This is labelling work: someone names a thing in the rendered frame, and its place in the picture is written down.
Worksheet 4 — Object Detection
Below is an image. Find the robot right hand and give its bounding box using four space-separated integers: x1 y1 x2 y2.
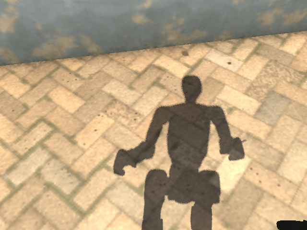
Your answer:
276 219 307 230

